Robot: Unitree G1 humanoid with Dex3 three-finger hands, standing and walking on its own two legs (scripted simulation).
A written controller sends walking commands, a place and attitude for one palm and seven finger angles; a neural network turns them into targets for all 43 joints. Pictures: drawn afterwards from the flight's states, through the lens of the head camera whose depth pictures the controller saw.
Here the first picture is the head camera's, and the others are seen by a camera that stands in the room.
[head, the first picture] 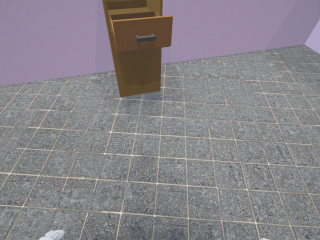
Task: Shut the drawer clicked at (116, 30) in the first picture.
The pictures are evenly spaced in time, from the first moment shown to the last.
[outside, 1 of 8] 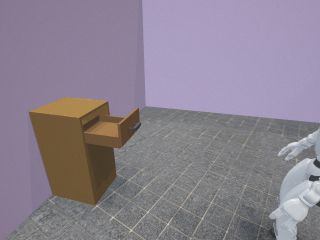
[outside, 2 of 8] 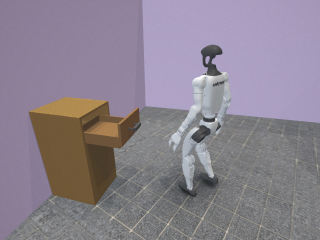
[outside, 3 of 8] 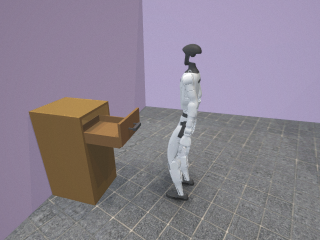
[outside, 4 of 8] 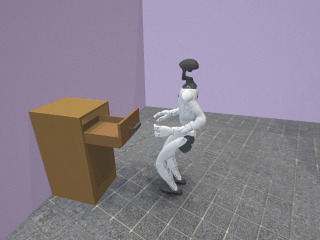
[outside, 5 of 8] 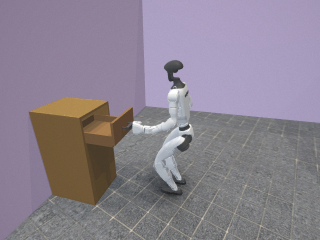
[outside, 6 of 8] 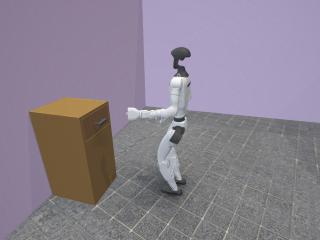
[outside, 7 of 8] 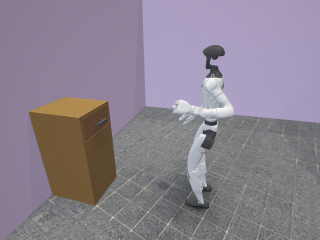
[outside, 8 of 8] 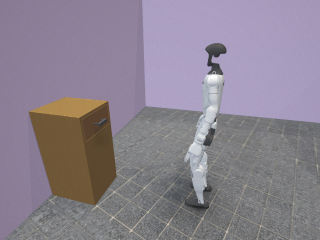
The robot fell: no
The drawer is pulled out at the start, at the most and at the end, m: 0.30 0.30 0.00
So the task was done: yes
